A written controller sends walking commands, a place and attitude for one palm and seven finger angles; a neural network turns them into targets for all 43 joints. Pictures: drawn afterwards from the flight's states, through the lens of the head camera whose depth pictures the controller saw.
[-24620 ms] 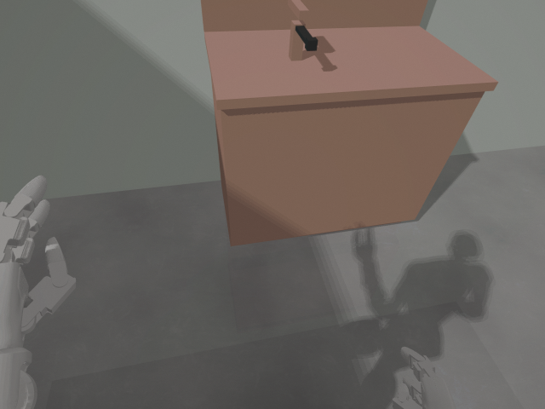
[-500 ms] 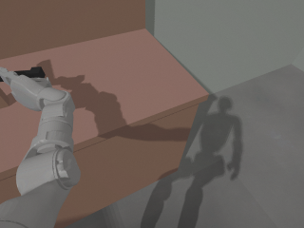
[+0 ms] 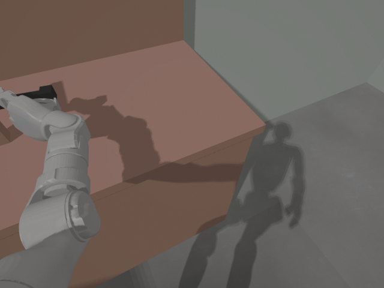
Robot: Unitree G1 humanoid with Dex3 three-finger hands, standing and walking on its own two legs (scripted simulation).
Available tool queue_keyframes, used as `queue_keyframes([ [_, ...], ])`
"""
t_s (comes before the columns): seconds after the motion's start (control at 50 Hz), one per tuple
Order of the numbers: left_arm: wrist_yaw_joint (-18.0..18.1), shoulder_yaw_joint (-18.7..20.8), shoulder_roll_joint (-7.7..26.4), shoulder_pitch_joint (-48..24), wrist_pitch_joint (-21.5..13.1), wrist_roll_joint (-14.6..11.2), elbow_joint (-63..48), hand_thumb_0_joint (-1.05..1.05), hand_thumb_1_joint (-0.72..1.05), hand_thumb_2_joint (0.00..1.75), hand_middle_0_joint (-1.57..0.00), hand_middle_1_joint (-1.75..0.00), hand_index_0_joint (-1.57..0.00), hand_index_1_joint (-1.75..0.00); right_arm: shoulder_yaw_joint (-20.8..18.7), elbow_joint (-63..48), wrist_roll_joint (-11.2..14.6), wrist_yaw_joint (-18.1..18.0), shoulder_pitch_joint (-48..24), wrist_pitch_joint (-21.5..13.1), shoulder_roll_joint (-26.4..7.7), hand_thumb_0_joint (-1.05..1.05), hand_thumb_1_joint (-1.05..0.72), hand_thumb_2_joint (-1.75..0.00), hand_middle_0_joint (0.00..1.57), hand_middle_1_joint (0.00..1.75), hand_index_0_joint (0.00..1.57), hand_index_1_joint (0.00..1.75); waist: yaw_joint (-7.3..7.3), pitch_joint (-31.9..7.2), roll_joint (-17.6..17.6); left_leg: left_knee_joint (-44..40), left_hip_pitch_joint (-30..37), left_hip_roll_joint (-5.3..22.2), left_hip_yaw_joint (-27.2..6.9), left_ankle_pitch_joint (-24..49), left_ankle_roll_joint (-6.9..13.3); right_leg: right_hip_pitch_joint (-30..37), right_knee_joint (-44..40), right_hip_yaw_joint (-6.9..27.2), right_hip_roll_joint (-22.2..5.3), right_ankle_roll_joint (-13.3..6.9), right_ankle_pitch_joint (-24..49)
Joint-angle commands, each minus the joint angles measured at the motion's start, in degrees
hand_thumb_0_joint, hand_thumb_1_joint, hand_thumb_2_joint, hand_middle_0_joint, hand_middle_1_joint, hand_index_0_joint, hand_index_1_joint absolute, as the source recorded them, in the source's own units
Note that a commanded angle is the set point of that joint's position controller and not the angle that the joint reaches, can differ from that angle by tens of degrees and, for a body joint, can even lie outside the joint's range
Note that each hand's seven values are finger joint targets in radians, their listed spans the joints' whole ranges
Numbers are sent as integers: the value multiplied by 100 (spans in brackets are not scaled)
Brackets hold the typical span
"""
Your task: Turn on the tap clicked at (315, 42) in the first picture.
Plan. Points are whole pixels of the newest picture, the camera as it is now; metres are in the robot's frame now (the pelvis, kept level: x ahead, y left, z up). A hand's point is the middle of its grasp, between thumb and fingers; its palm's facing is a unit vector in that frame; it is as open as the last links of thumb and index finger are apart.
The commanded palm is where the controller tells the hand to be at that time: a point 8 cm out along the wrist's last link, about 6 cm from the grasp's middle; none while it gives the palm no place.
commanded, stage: lift the hand up off the lever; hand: left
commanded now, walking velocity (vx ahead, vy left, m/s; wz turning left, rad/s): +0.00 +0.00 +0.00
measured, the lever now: (48, 94) +0.51 +0.30 +0.14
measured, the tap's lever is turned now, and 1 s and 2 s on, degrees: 82 82 82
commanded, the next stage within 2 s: none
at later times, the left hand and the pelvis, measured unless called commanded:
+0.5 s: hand (50, 98) +0.45 +0.26 +0.18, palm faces +0.86 -0.50 -0.10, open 7.8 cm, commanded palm +0.40 +0.27 +0.17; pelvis -0.01 -0.01 +0.01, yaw +1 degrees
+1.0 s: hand (52, 93) +0.45 +0.25 +0.19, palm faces +0.85 -0.51 -0.10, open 7.8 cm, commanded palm +0.39 +0.27 +0.19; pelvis -0.01 -0.01 +0.01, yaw +1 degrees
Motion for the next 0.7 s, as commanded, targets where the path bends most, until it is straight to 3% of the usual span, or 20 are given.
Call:
queue_keyframes([
  [0.0, -33, -661, 930, -2963, -227, 219, -1498, 0, 90, 90, -15, -15, -15, -15, -292, -391, 25, -13, 84, -249, -861, 0, -90, -90, 20, 30, 20, 30, 7, -1722, 306, -300, 2005, 140, -130, 2288, 102, 121, -486, -43, -114, 197, 2040],
  [0.04, -66, -714, 798, -2804, -102, 125, -1378, 0, 90, 90, -15, -15, -15, -15, -286, -400, 36, -26, 36, -255, -866, 0, -90, -90, 20, 30, 20, 30, 18, -1643, 192, -363, 1903, 110, -100, 2169, 105, 229, -540, -32, -129, 201, 2033],
  [0.06, -70, -527, 985, -2754, -51, 93, -1349, 0, 90, 90, -15, -15, -15, -15, -295, -377, 33, -52, 39, -240, -890, 0, -90, -90, 20, 30, 20, 30, 89, -1662, 197, -381, 1902, 87, -87, 2179, 105, 325, -551, -26, -138, 194, 2084],
  [0.1, -77, -538, 945, -2749, 30, 22, -1446, 0, 90, 90, -15, -15, -15, -15, -286, -432, 59, -66, -17, -228, -860, 0, -90, -90, 20, 30, 20, 30, 111, -1747, 83, -416, 1855, 71, -41, 2168, 115, 509, -581, 0, -175, 221, 2241],
  [0.14, -40, -409, 1063, -2658, 96, 44, -1491, 0, 90, 90, -15, -15, -15, -15, -263, -449, 57, -74, -64, -223, -840, 0, -90, -90, 20, 30, 20, 30, 165, -1756, -51, -408, 1770, 56, 4, 2199, 138, 653, -579, 13, -205, 249, 2467],
  [0.16, -31, -300, 1239, -2690, 103, 82, -1513, 0, 90, 90, -15, -15, -15, -15, -263, -428, 47, -98, -79, -205, -871, 0, -90, -90, 20, 30, 20, 30, 203, -1703, 49, -441, 1738, 52, -21, 2173, 121, 654, -576, 18, -210, 232, 2418],
  [0.18, -18, -402, 1155, -2813, 117, 115, -1494, 0, 90, 90, -15, -15, -15, -15, -250, -421, 56, -98, -112, -205, -839, 0, -90, -90, 20, 30, 20, 30, 135, -1595, 33, -433, 1710, 64, 5, 2136, 132, 587, -583, 24, -226, 246, 2418],
  [0.24, 30, -321, 1271, -2771, 107, 200, -1757, 0, 90, 90, -15, -15, -15, -15, -251, -483, 54, -107, -190, -215, -818, 0, -90, -90, 20, 30, 20, 30, 190, -1775, -84, -413, 1708, 54, 36, 2158, 150, 781, -571, 55, -263, 275, 2651],
  [0.26, 22, -244, 1389, -2745, 105, 223, -1860, 0, 90, 90, -15, -15, -15, -15, -260, -485, 41, -128, -219, -212, -834, 0, -90, -90, 20, 30, 20, 30, 256, -1814, 22, -404, 1756, 45, 25, 2224, 145, 812, -555, 71, -258, 268, 2726],
  [0.3, -18, -516, 1109, -2818, 115, 235, -2010, 0, 90, 90, -15, -15, -15, -15, -264, -508, 66, -136, -255, -227, -792, 0, -90, -90, 20, 30, 20, 30, 177, -1883, 60, -401, 1881, 73, 37, 2321, 131, 772, -550, 51, -254, 260, 2703],
  [0.34, -78, -766, 839, -2904, 190, 226, -1750, 0, 90, 90, -15, -15, -15, -15, -250, -458, 77, -143, -310, -265, -784, 0, -90, -90, 20, 30, 20, 30, 82, -1543, -20, -437, 1773, 58, 43, 2003, 146, 579, -633, 42, -240, 261, 2380],
  [0.36, -109, -699, 940, -2917, 224, 211, -1671, 0, 90, 90, -15, -15, -15, -15, -252, -427, 77, -166, -306, -259, -822, 0, -90, -90, 20, 30, 20, 30, 87, -1419, 47, -475, 1771, 47, 5, 1928, 147, 547, -668, 36, -234, 238, 2262],
  [0.44, -192, -830, 815, -3040, 306, 32, -1608, 0, 90, 90, -15, -15, -15, -15, -235, -444, 136, -211, -362, -287, -791, 0, -90, -90, 20, 30, 20, 30, 62, -1504, -10, -547, 1763, 6, 29, 1691, 159, 643, -785, 95, -284, 278, 2225],
  [0.48, -176, -735, 888, -2998, 335, 3, -1462, 0, 90, 90, -15, -15, -15, -15, -220, -420, 132, -214, -338, -285, -793, 0, -90, -90, 20, 30, 20, 30, 113, -1484, 15, -605, 1751, 4, 1, 1679, 149, 646, -791, 72, -278, 263, 2142],
  [0.52, -138, -698, 909, -2997, 370, 1, -1308, 0, 90, 90, -15, -15, -15, -15, -197, -413, 117, -220, -355, -288, -788, 0, -90, -90, 20, 30, 20, 30, 110, -1420, -210, -607, 1601, -14, 23, 1578, 167, 721, -825, 97, -318, 315, 2249],
  [0.56, -77, -311, 1415, -2978, 396, 81, -1180, 0, 90, 90, -15, -15, -15, -15, -201, -383, 102, -246, -342, -246, -834, 0, -90, -90, 20, 30, 20, 30, 206, -1429, -192, -637, 1432, -26, 14, 1454, 165, 847, -833, 136, -364, 334, 2248],
  [0.58, -65, -470, 1291, -3164, 381, 102, -1231, 0, 90, 90, -15, -15, -15, -15, -179, -416, 113, -236, -354, -250, -802, 0, -90, -90, 20, 30, 20, 30, 159, -1426, -156, -643, 1439, -16, 24, 1489, 169, 800, -815, 133, -370, 332, 2279],
  [0.64, 16, -410, 1447, -3386, 311, 250, -1279, 0, 90, 90, -15, -15, -15, -15, -190, -416, 77, -227, -334, -266, -793, 0, -90, -90, 20, 30, 20, 30, 129, -1557, -190, -583, 1419, -6, 45, 1455, 192, 790, -807, 162, -376, 358, 2306],
  [0.66, 24, -371, 1565, -3504, 260, 314, -1402, 0, 90, 90, -15, -15, -15, -15, -206, -397, 67, -231, -333, -267, -805, 0, -90, -90, 20, 30, 20, 30, 148, -1625, -5, -571, 1506, -5, 9, 1501, 185, 754, -785, 151, -349, 323, 2258],
  [0.68, 37, -463, 1468, -3543, 224, 334, -1449, 0, 90, 90, -15, -15, -15, -15, -208, -408, 68, -218, -305, -293, -788, 0, -90, -90, 20, 30, 20, 30, 116, -1697, -5, -553, 1580, 13, 29, 1594, 193, 740, -758, 141, -340, 322, 2337],
])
